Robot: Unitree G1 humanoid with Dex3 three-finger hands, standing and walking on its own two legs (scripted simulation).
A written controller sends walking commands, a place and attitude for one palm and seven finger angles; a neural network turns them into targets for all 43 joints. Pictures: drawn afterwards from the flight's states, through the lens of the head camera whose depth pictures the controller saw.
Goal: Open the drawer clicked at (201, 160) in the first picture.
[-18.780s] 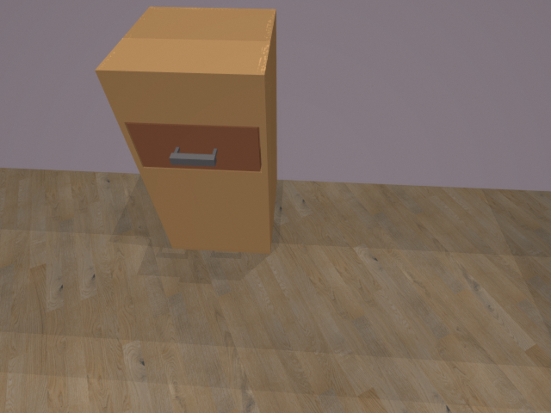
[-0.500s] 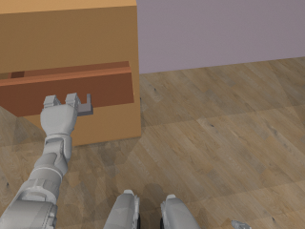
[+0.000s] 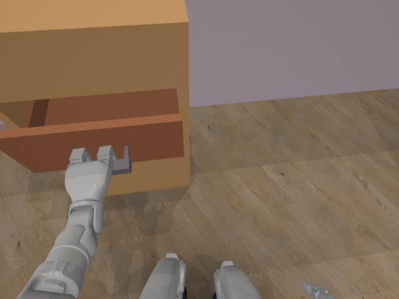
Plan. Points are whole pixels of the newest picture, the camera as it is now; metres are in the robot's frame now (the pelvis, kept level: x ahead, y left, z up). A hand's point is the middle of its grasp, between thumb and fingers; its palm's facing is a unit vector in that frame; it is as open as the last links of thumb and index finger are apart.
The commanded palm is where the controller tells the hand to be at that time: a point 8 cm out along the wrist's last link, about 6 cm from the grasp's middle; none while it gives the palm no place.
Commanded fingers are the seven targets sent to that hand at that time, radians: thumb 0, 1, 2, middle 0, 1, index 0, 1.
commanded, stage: pull the drawer open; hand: left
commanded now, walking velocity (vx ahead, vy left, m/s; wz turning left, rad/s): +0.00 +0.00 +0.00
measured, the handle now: (100, 160) +0.41 +0.25 -0.06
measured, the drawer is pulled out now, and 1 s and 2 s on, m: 0.09 0.18 0.26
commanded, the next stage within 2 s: none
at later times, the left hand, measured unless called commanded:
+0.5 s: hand (98, 206) +0.31 +0.23 -0.08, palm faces -0.04 -0.06 -1.00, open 5.9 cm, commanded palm +0.28 +0.23 -0.03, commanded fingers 0.00 0.90 0.90 -0.40 -1.35 -0.40 -1.35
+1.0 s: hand (97, 228) +0.26 +0.23 -0.08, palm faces -0.05 -0.07 -1.00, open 5.9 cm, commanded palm +0.23 +0.22 -0.03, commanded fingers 0.00 0.90 0.90 -0.40 -1.35 -0.40 -1.35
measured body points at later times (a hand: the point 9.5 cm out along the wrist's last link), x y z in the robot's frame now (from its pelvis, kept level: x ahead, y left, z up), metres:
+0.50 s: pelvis +0.00 +0.00 +0.00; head +0.11 +0.01 +0.44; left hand +0.30 +0.23 -0.03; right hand +0.14 -0.25 -0.13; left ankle +0.02 +0.08 -0.61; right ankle +0.00 -0.11 -0.61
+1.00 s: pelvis +0.00 +0.00 +0.00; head +0.10 +0.00 +0.44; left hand +0.26 +0.23 -0.03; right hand +0.18 -0.24 -0.12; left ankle +0.02 +0.08 -0.61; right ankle +0.00 -0.11 -0.61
